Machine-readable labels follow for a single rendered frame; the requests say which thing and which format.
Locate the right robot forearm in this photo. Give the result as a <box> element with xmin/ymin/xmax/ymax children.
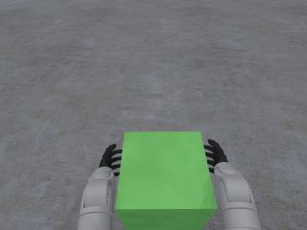
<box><xmin>214</xmin><ymin>162</ymin><xmax>262</xmax><ymax>230</ymax></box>

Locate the left robot forearm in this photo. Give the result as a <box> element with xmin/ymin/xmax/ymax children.
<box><xmin>77</xmin><ymin>167</ymin><xmax>116</xmax><ymax>230</ymax></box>

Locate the left robot hand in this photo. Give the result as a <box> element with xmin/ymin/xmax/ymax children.
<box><xmin>99</xmin><ymin>144</ymin><xmax>123</xmax><ymax>176</ymax></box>

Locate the carton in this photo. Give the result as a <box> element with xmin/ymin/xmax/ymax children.
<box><xmin>115</xmin><ymin>131</ymin><xmax>218</xmax><ymax>230</ymax></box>

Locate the right robot hand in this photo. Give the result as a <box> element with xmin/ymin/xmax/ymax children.
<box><xmin>203</xmin><ymin>139</ymin><xmax>227</xmax><ymax>173</ymax></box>

